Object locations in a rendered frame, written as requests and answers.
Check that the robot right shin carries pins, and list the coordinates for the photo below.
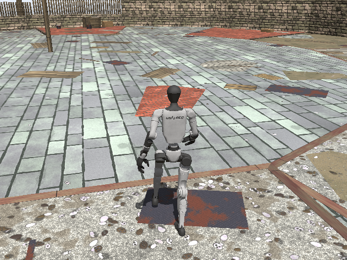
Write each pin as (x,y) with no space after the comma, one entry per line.
(182,207)

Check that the robot left shin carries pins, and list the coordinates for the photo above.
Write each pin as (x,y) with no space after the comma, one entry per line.
(156,184)

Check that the left robot hand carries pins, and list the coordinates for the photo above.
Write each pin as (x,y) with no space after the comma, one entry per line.
(139,164)

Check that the robot shin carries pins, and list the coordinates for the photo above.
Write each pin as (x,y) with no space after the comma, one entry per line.
(182,207)
(156,184)

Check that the robot left forearm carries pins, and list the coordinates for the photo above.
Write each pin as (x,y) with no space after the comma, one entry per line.
(146,146)

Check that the robot right forearm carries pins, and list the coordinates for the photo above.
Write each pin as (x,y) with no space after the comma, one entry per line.
(192,138)

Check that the robot left upper arm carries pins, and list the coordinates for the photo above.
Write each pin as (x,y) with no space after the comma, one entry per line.
(154,123)

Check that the robot right upper arm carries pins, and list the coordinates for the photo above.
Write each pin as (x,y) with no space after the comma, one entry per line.
(192,121)

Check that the right robot hand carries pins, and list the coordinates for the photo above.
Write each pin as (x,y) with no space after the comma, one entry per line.
(187,138)

